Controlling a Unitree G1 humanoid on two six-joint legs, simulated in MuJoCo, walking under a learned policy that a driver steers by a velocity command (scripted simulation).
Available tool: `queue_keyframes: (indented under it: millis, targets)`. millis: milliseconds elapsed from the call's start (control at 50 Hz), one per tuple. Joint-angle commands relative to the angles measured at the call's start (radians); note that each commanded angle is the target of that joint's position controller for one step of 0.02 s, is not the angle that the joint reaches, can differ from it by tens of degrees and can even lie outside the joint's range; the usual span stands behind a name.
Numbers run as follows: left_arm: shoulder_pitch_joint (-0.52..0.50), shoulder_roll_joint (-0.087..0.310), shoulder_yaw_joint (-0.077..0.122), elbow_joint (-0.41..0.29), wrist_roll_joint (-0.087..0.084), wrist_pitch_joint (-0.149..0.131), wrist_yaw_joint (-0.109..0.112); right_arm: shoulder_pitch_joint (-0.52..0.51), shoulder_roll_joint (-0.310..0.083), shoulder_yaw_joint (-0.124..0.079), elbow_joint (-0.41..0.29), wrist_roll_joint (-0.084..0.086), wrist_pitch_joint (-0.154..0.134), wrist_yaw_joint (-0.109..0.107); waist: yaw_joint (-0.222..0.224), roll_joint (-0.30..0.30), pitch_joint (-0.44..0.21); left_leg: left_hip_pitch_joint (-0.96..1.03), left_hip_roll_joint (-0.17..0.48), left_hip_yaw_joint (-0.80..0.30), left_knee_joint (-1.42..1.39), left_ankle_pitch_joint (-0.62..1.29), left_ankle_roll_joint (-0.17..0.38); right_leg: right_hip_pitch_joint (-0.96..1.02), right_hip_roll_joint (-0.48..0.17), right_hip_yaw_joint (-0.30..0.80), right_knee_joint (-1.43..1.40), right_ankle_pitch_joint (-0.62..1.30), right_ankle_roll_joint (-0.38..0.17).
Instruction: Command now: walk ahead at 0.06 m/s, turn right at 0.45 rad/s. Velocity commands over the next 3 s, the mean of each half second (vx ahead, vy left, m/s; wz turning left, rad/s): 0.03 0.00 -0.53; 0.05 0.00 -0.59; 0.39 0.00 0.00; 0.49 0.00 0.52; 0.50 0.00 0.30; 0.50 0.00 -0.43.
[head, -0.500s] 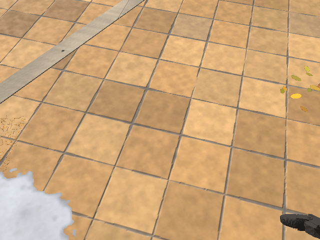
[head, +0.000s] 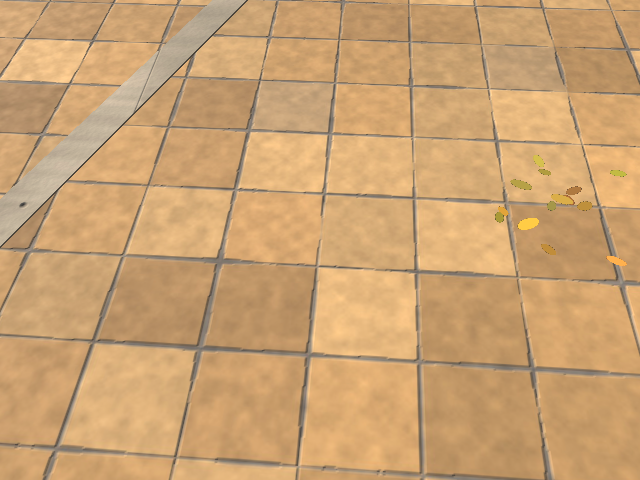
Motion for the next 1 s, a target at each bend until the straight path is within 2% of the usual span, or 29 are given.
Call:
queue_keyframes:
  millis: [20, 40, 60, 80, 100, 120, 160, 200, 260, 360, 400, 420, 440, 460, 480, 500, 540, 580, 620, 680, 780, 840, 860, 880, 900, 920, 940, 960, 1000]
  targets:
    - [0.119, 0.178, 0.061, -0.06, 0.006, -0.02, 0.006, 0.022, -0.155, -0.044, -0.045, 0.009, 0.002, -0.019, 0.059, 0.008, -0.151, 0.019, 0.197, -0.052, 0.294, 0.794, 0.023, 0.21, 0.017, 0.05, -0.193, 0.36, -0.093]
    - [0.171, 0.309, 0.094, -0.074, 0.021, -0.02, 0.029, 0.023, -0.116, -0.031, -0.085, -0.036, -0.012, -0.011, 0.048, -0.22, -0.22, -0.278, 0.049, -0.023, 0.603, 0.262, -0.069, 0.458, -0.21, 0.377, -0.16, 0.915, -0.24]
    - [0.193, 0.286, 0.081, -0.082, 0.038, -0.018, 0.033, -0.001, -0.092, -0.019, -0.1, -0.045, -0.021, 0.004, 0.063, -0.267, -0.362, -0.469, -0.092, -0.197, 0.827, -0.334, -0.102, 0.602, -0.351, 0.639, -0.216, 0.938, -0.431]
    - [0.141, 0.236, 0.068, -0.103, 0.026, -0.02, 0.029, -0.01, -0.132, -0.029, -0.084, -0.014, -0.022, 0.019, 0.073, -0.131, -0.351, -0.495, -0.021, -0.307, 0.889, -0.32, -0.09, 0.561, -0.32, 0.548, -0.232, 0.782, -0.4]
    - [0.072, 0.203, 0.062, -0.115, 0.01, -0.02, 0.034, -0.038, -0.131, -0.031, -0.086, 0.006, -0.019, 0.021, 0.047, -0.067, -0.254, -0.533, 0.01, -0.298, 0.859, -0.247, -0.083, 0.479, -0.262, 0.45, -0.238, 0.64, -0.34]
    - [0.025, 0.18, 0.056, -0.121, -0.006, -0.013, 0.038, -0.048, -0.124, -0.033, -0.077, 0.0, -0.011, 0.012, 0.025, 0.0, -0.175, -0.544, 0.032, -0.284, 0.773, -0.187, -0.088, 0.393, -0.213, 0.393, -0.261, 0.517, -0.287]
    - [-0.017, 0.177, 0.054, -0.135, -0.004, 0.003, 0.052, -0.045, -0.117, -0.036, -0.075, -0.01, 0.001, 0.0, -0.008, -0.05, -0.136, -0.452, 0.029, -0.263, 0.636, -0.097, -0.108, 0.27, -0.143, 0.337, -0.291, 0.421, -0.246]
    - [-0.005, 0.196, 0.064, -0.142, 0.005, 0.013, 0.063, -0.02, -0.093, -0.029, -0.066, -0.004, -0.001, -0.002, -0.008, -0.092, -0.158, -0.406, 0.006, -0.257, 0.526, -0.064, -0.132, 0.267, -0.127, 0.33, -0.289, 0.445, -0.247]
    - [-0.005, 0.213, 0.074, -0.151, -0.001, 0.023, 0.076, -0.028, -0.088, -0.023, -0.061, -0.002, -0.004, -0.003, 0.005, -0.107, -0.187, -0.342, -0.002, -0.269, 0.39, 0.002, -0.147, 0.251, -0.117, 0.348, -0.278, 0.361, -0.232]
    - [-0.03, 0.209, 0.074, -0.168, 0.0, 0.041, 0.075, -0.032, -0.114, -0.032, -0.064, 0.004, -0.021, 0.015, 0.019, -0.164, -0.161, -0.264, -0.016, -0.277, 0.213, 0.029, -0.128, 0.221, -0.104, 0.456, -0.268, 0.178, -0.206]
    - [-0.06, 0.2, 0.069, -0.178, -0.01, 0.048, 0.077, 0.02, -0.118, -0.038, -0.049, 0.004, -0.036, 0.025, -0.016, -0.164, -0.155, -0.171, -0.018, -0.26, 0.026, 0.126, -0.101, 0.205, -0.077, 0.479, -0.221, 0.167, -0.172]
    - [-0.049, 0.182, 0.064, -0.179, -0.012, 0.05, 0.079, 0.049, -0.14, -0.048, -0.039, 0.0, -0.04, 0.026, -0.023, -0.139, -0.152, -0.09, 0.023, -0.278, -0.07, 0.201, -0.078, 0.164, -0.04, 0.466, -0.179, 0.093, -0.133]
    - [-0.013, 0.131, 0.049, -0.183, -0.001, 0.05, 0.078, 0.072, -0.215, -0.065, -0.044, -0.02, -0.038, 0.019, -0.001, 0.027, -0.163, 0.008, 0.226, -0.461, -0.132, 0.229, -0.005, 0.051, 0.045, 0.37, 0.0, -0.133, -0.076]
    - [-0.001, 0.125, 0.05, -0.222, -0.005, 0.04, 0.074, 0.043, -0.28, -0.078, -0.041, -0.05, -0.028, 0.018, 0.041, 0.33, -0.108, -0.015, 0.403, -0.715, -0.181, 0.374, 0.165, -0.142, 0.193, 0.184, 0.196, -0.422, -0.021]
    - [0.023, 0.21, 0.073, -0.197, 0.009, 0.03, 0.072, 0.001, -0.216, -0.061, -0.076, -0.058, -0.034, 0.017, 0.026, 0.254, -0.103, -0.051, 0.441, -0.722, -0.177, 0.399, 0.23, -0.153, 0.12, 0.214, 0.415, -0.43, 0.011]
    - [0.036, 0.243, 0.09, -0.171, -0.004, 0.033, 0.069, -0.045, -0.163, -0.046, -0.091, -0.047, -0.035, 0.012, 0.041, 0.178, -0.09, -0.071, 0.381, -0.606, -0.155, 0.392, 0.195, -0.146, 0.108, 0.21, 0.497, -0.36, 0.02]
    - [0.058, 0.204, 0.086, -0.143, 0.0, 0.054, 0.075, -0.083, -0.13, -0.036, -0.098, -0.014, -0.032, 0.003, 0.04, 0.149, -0.062, -0.048, 0.291, -0.458, -0.132, 0.372, 0.136, -0.18, 0.092, 0.185, 0.574, -0.249, 0.057]
    - [0.027, 0.16, 0.071, -0.161, -0.01, 0.059, 0.068, -0.05, -0.131, -0.031, -0.09, -0.015, -0.022, -0.009, 0.017, 0.164, -0.051, -0.033, 0.256, -0.365, -0.136, 0.427, 0.141, -0.184, 0.083, 0.134, 0.559, -0.198, 0.082]
    - [-0.034, 0.137, 0.059, -0.194, -0.018, 0.056, 0.063, 0.004, -0.145, -0.037, -0.081, -0.021, -0.012, -0.018, -0.025, 0.185, -0.064, 0.055, 0.272, -0.339, -0.132, 0.469, 0.16, -0.21, 0.061, 0.106, 0.459, -0.182, 0.098]
    - [-0.065, 0.117, 0.047, -0.221, -0.011, 0.055, 0.051, 0.022, -0.184, -0.051, -0.08, -0.018, -0.004, -0.015, -0.047, 0.195, -0.098, 0.103, 0.31, -0.307, -0.12, 0.513, 0.174, -0.142, 0.023, 0.076, 0.31, -0.203, 0.102]
    - [-0.044, 0.132, 0.051, -0.232, -0.011, 0.067, 0.032, -0.003, -0.223, -0.067, -0.084, 0.0, -0.002, 0.011, -0.039, 0.212, -0.1, 0.044, 0.338, -0.241, -0.093, 0.549, 0.162, 0.039, 0.026, -0.006, 0.091, -0.188, 0.057]
    - [0.034, 0.132, 0.062, -0.208, -0.01, 0.072, 0.023, -0.021, -0.215, -0.067, -0.073, 0.028, -0.005, 0.018, 0.016, 0.181, -0.104, -0.006, 0.319, -0.18, 0.023, 0.487, 0.087, 0.205, 0.059, -0.041, -0.178, -0.008, -0.015]
    - [0.083, 0.164, 0.076, -0.192, -0.01, 0.071, 0.033, 0.043, -0.179, -0.059, -0.048, 0.021, -0.008, 0.023, 0.02, 0.095, -0.133, -0.108, 0.277, -0.12, 0.124, 0.303, 0.021, 0.353, 0.057, 0.011, -0.248, 0.089, -0.055]
    - [0.144, 0.264, 0.102, -0.193, -0.015, 0.066, 0.05, 0.034, -0.102, -0.035, -0.069, -0.025, -0.01, 0.029, 0.021, -0.172, -0.141, -0.387, 0.164, -0.023, 0.419, -0.106, -0.073, 0.537, -0.166, 0.331, -0.279, 0.272, -0.146]
    - [0.179, 0.319, 0.106, -0.205, 0.005, 0.035, 0.04, -0.055, -0.107, -0.032, -0.138, -0.032, -0.021, 0.024, 0.062, -0.269, -0.159, -0.617, 0.029, -0.149, 0.631, -0.325, -0.102, 0.526, -0.338, 0.651, -0.333, 0.086, -0.359]
    - [0.188, 0.256, 0.09, -0.194, 0.008, 0.005, 0.03, -0.106, -0.155, -0.047, -0.148, -0.007, -0.033, 0.028, 0.095, -0.17, -0.145, -0.669, 0.064, -0.249, 0.708, -0.271, -0.088, 0.515, -0.31, 0.647, -0.394, -0.159, -0.368]
    - [0.162, 0.214, 0.074, -0.181, 0.003, -0.013, 0.031, -0.118, -0.179, -0.056, -0.15, 0.012, -0.044, 0.037, 0.069, -0.156, -0.08, -0.687, 0.091, -0.266, 0.687, -0.168, -0.061, 0.474, -0.26, 0.584, -0.42, -0.329, -0.31]
    - [0.125, 0.198, 0.068, -0.183, -0.003, -0.02, 0.038, -0.11, -0.185, -0.062, -0.13, 0.009, -0.052, 0.037, 0.05, -0.119, -0.042, -0.682, 0.106, -0.264, 0.648, -0.086, -0.054, 0.439, -0.22, 0.536, -0.434, -0.374, -0.267]
    - [0.096, 0.178, 0.052, -0.193, -0.001, -0.022, 0.053, -0.103, -0.178, -0.062, -0.119, -0.008, -0.069, 0.041, 0.029, -0.131, -0.021, -0.625, 0.099, -0.26, 0.561, 0.047, -0.067, 0.393, -0.166, 0.474, -0.459, -0.296, -0.239]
